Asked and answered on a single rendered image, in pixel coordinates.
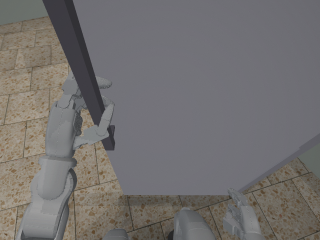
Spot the right robot hand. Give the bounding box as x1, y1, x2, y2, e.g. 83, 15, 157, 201
223, 187, 262, 240

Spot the left robot thigh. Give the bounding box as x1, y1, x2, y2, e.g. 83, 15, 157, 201
102, 228, 131, 240

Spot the left robot hand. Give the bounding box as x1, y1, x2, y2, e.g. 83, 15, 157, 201
45, 70, 115, 158

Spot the handle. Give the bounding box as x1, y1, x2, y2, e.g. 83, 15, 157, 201
42, 0, 115, 151

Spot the robot right shin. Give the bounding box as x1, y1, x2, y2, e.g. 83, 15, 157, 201
173, 207, 190, 240

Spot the fridge door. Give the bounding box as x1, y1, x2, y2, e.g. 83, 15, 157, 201
73, 0, 320, 196

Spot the left robot forearm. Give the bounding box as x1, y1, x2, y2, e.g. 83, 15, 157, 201
15, 155, 77, 240

